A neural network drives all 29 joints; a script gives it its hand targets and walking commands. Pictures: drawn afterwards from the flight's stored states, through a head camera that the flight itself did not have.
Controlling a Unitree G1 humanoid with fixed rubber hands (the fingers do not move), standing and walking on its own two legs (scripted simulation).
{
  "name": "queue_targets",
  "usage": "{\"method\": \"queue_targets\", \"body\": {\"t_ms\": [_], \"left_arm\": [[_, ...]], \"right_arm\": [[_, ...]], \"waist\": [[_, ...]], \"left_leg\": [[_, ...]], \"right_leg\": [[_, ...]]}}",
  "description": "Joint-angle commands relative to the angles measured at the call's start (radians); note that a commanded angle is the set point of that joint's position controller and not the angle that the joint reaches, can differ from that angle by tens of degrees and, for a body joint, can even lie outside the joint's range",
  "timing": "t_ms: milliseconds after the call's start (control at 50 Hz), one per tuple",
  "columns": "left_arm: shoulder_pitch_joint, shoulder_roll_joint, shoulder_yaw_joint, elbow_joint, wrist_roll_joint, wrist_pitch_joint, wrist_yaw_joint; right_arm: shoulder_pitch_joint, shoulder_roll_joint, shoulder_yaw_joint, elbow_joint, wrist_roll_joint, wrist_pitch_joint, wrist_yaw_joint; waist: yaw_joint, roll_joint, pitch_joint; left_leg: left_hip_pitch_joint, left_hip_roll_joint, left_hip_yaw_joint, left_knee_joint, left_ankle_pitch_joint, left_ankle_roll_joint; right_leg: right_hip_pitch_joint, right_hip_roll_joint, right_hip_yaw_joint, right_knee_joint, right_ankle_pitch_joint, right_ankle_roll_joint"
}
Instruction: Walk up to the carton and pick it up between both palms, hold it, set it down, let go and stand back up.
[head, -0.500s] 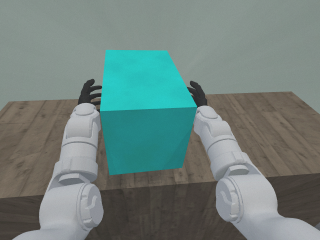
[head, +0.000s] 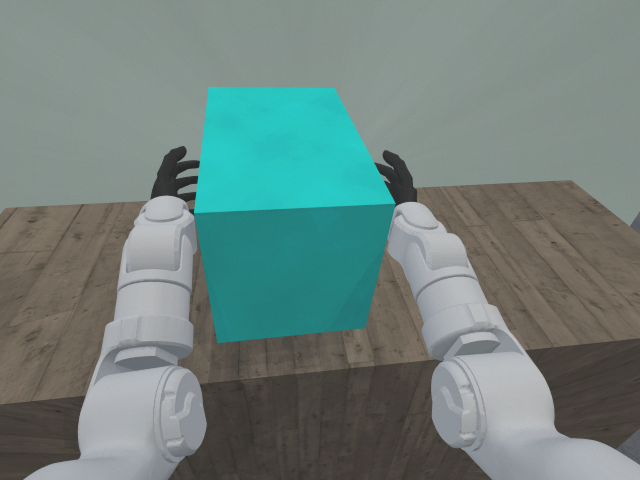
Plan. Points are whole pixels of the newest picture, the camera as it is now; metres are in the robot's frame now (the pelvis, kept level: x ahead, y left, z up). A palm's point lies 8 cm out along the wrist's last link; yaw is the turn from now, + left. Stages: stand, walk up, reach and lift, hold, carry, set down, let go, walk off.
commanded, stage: reach and lift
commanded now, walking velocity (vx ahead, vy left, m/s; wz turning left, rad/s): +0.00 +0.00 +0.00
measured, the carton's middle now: (282, 200) +0.45 +0.04 +0.17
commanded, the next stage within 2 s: hold in 0.54 s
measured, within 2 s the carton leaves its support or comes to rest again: neither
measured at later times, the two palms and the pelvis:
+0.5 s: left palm (169, 199) +0.37 +0.17 +0.22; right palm (405, 203) +0.38 -0.11 +0.21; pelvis +0.00 +0.00 +0.00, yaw +0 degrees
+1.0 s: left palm (163, 189) +0.35 +0.17 +0.25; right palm (414, 194) +0.37 -0.12 +0.23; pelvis -0.01 +0.00 +0.00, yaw +0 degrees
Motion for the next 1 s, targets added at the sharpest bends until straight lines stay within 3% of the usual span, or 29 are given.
{"method": "queue_targets", "body": {"t_ms": [0,80,100,120,140,200,220,240,280,300,320,400,420,440,460,480,540,560,580,620,700,780,800,820,840,880,900,920,980], "left_arm": [[-0.763,-0.595,-0.472,-0.223,-0.194,-0.053,-0.219],[-0.74,-0.584,-0.389,-0.154,-0.182,-0.037,-0.233],[-0.741,-0.576,-0.389,-0.159,-0.158,-0.037,-0.24],[-0.773,-0.597,-0.433,-0.248,-0.192,-0.037,-0.236],[-0.795,-0.597,-0.444,-0.204,-0.204,-0.041,-0.243],[-0.827,-0.606,-0.445,-0.206,-0.196,-0.034,-0.233],[-0.833,-0.614,-0.443,-0.226,-0.195,-0.032,-0.229],[-0.799,-0.599,-0.445,-0.256,-0.195,-0.025,-0.227],[-0.813,-0.613,-0.434,-0.215,-0.186,-0.015,-0.235],[-0.787,-0.596,-0.437,-0.226,-0.187,-0.014,-0.234],[-0.8,-0.584,-0.421,-0.208,-0.182,-0.007,-0.237],[-0.794,-0.577,-0.437,-0.236,-0.201,-0.004,-0.239],[-0.822,-0.583,-0.447,-0.218,-0.196,-0.007,-0.243],[-0.846,-0.635,-0.498,-0.332,-0.226,-0.018,-0.227],[-0.783,-0.609,-0.455,-0.248,-0.21,0.008,-0.231],[-0.785,-0.599,-0.453,-0.219,-0.189,0.019,-0.235],[-0.791,-0.603,-0.479,-0.334,-0.211,0.019,-0.23],[-0.815,-0.593,-0.468,-0.293,-0.195,0.028,-0.231],[-0.802,-0.61,-0.481,-0.328,-0.216,0.03,-0.221],[-0.742,-0.584,-0.458,-0.271,-0.179,0.054,-0.234],[-0.73,-0.58,-0.481,-0.403,-0.186,0.064,-0.253],[-0.713,-0.579,-0.46,-0.346,-0.171,0.102,-0.264],[-0.736,-0.563,-0.409,-0.254,-0.154,0.115,-0.267],[-0.763,-0.566,-0.418,-0.282,-0.146,0.112,-0.273],[-0.799,-0.568,-0.418,-0.358,-0.148,0.102,-0.269],[-0.778,-0.581,-0.422,-0.314,-0.159,0.106,-0.264],[-0.782,-0.585,-0.459,-0.35,-0.182,0.098,-0.265],[-0.822,-0.589,-0.459,-0.327,-0.181,0.095,-0.26],[-0.804,-0.617,-0.475,-0.358,-0.175,0.106,-0.256]], "right_arm": [[-0.814,0.554,0.362,-0.35,0.121,-0.068,0.034],[-0.879,0.602,0.392,-0.398,0.12,-0.052,0.035],[-0.818,0.569,0.354,-0.321,0.111,-0.035,0.034],[-0.833,0.611,0.404,-0.378,0.138,-0.038,0.033],[-0.844,0.586,0.367,-0.351,0.128,-0.033,0.028],[-0.833,0.577,0.354,-0.307,0.126,-0.03,0.036],[-0.904,0.582,0.358,-0.378,0.124,-0.047,0.045],[-0.828,0.569,0.362,-0.34,0.134,-0.032,0.042],[-0.928,0.578,0.377,-0.388,0.142,-0.046,0.038],[-0.923,0.587,0.384,-0.416,0.135,-0.044,0.033],[-0.882,0.557,0.368,-0.369,0.12,-0.029,0.03],[-0.868,0.576,0.382,-0.391,0.156,-0.02,0.024],[-0.861,0.583,0.378,-0.346,0.143,-0.015,0.03],[-0.889,0.617,0.411,-0.425,0.159,-0.023,0.035],[-0.866,0.6,0.401,-0.427,0.186,-0.014,0.028],[-0.891,0.567,0.383,-0.403,0.154,-0.004,0.027],[-0.869,0.594,0.42,-0.461,0.173,-0.004,0.023],[-0.87,0.601,0.426,-0.418,0.17,0.019,0.02],[-0.884,0.599,0.43,-0.483,0.186,0.003,0.022],[-0.855,0.561,0.432,-0.448,0.191,0.028,0.009],[-0.805,0.584,0.474,-0.526,0.217,0.051,-0.001],[-0.827,0.547,0.423,-0.528,0.201,0.067,-0.001],[-0.852,0.507,0.375,-0.433,0.173,0.084,0.004],[-0.827,0.538,0.383,-0.401,0.164,0.084,0.017],[-0.832,0.572,0.398,-0.41,0.191,0.083,0.024],[-0.879,0.548,0.414,-0.46,0.189,0.073,0.021],[-0.863,0.563,0.411,-0.453,0.188,0.075,0.016],[-0.859,0.548,0.394,-0.433,0.185,0.081,0.021],[-0.879,0.558,0.396,-0.48,0.19,0.067,0.021]], "waist": [[-0.158,0.016,-0.388],[-0.095,-0.051,-0.36],[-0.136,-0.026,-0.304],[-0.126,-0.024,-0.381],[-0.154,-0.015,-0.384],[-0.159,0.004,-0.332],[-0.135,-0.012,-0.345],[-0.16,0.003,-0.348],[-0.119,-0.001,-0.344],[-0.12,-0.02,-0.38],[-0.154,-0.02,-0.327],[-0.146,-0.015,-0.373],[-0.151,-0.006,-0.36],[-0.142,-0.012,-0.411],[-0.132,0.003,-0.36],[-0.152,-0.004,-0.316],[-0.157,-0.01,-0.391],[-0.139,0.012,-0.367],[-0.137,-0.008,-0.409],[-0.148,0.007,-0.359],[-0.155,-0.02,-0.409],[-0.155,-0.009,-0.34],[-0.153,-0.009,-0.228],[-0.145,-0.025,-0.214],[-0.135,-0.02,-0.27],[-0.128,-0.004,-0.293],[-0.155,-0.005,-0.331],[-0.153,-0.005,-0.322],[-0.15,0.014,-0.337]], "left_leg": [[0.042,-0.087,-0.123,-0.048,0.192,-0.05],[-0.032,-0.09,-0.118,-0.051,0.088,-0.018],[-0.026,-0.084,-0.124,-0.065,0.086,-0.026],[-0.002,-0.083,-0.125,-0.061,0.129,-0.023],[0.006,-0.082,-0.132,-0.068,0.097,-0.035],[0.014,-0.08,-0.136,-0.068,0.103,-0.039],[-0.01,-0.079,-0.139,-0.068,0.086,-0.031],[0.022,-0.077,-0.143,-0.066,0.134,-0.034],[-0.006,-0.078,-0.123,-0.069,0.087,-0.031],[0.013,-0.08,-0.124,-0.066,0.125,-0.024],[-0.014,-0.087,-0.122,-0.066,0.099,-0.028],[0.026,-0.083,-0.125,-0.058,0.16,-0.031],[-0.003,-0.081,-0.126,-0.059,0.117,-0.039],[0.026,-0.072,-0.132,-0.042,0.19,-0.048],[0.013,-0.084,-0.131,-0.05,0.171,-0.037],[-0.012,-0.083,-0.132,-0.063,0.107,-0.041],[0.011,-0.083,-0.13,-0.035,0.173,-0.04],[0.003,-0.081,-0.123,-0.056,0.134,-0.033],[0.015,-0.082,-0.129,-0.042,0.188,-0.039],[0.02,-0.088,-0.124,-0.042,0.154,-0.037],[0.032,-0.084,-0.127,-0.037,0.221,-0.035],[0.006,-0.078,-0.125,-0.042,0.134,-0.027],[-0.011,-0.067,-0.128,-0.074,0.039,-0.024],[-0.026,-0.065,-0.12,-0.089,0.009,-0.018],[-0.016,-0.066,-0.118,-0.077,0.039,-0.013],[-0.031,-0.07,-0.119,-0.066,0.052,-0.021],[-0.018,-0.076,-0.129,-0.065,0.073,-0.025],[-0.01,-0.069,-0.134,-0.077,0.041,-0.03],[0.025,-0.062,-0.133,-0.068,0.123,-0.031]], "right_leg": [[0.357,0.015,0.026,-0.011,0.215,0.06],[0.368,-0.002,0.049,-0.01,0.18,0.065],[0.354,-0.002,0.031,-0.013,0.16,0.057],[0.363,0.004,0.034,-0.004,0.194,0.06],[0.367,0.003,0.039,-0.02,0.146,0.054],[0.319,0.01,0.021,-0.018,0.123,0.053],[0.316,0.012,0.024,-0.013,0.109,0.052],[0.333,0.012,0.028,-0.016,0.157,0.053],[0.318,0.01,0.034,-0.022,0.097,0.057],[0.336,0.01,0.035,-0.026,0.138,0.057],[0.348,0.002,0.025,-0.019,0.142,0.057],[0.365,0.006,0.039,-0.017,0.213,0.059],[0.332,0.003,0.032,-0.017,0.142,0.054],[0.339,0.024,0.024,0.002,0.193,0.051],[0.336,0.015,0.033,-0.01,0.19,0.049],[0.339,0.011,0.039,-0.028,0.135,0.048],[0.378,0.018,0.041,0.003,0.24,0.055],[0.365,0.009,0.038,-0.009,0.189,0.057],[0.378,0.021,0.035,0.002,0.225,0.053],[0.374,0.007,0.049,-0.012,0.231,0.056],[0.422,0.012,0.051,0.002,0.33,0.064],[0.369,0.006,0.052,-0.019,0.21,0.061],[0.281,0.013,0.04,-0.04,0.056,0.054],[0.287,0.014,0.025,-0.033,0.019,0.051],[0.305,0.005,0.04,-0.023,0.059,0.049],[0.331,0.013,0.037,-0.016,0.078,0.049],[0.343,0.01,0.047,-0.017,0.119,0.052],[0.295,0.018,0.032,-0.019,0.047,0.048],[0.295,0.022,0.031,-0.017,0.104,0.043]]}}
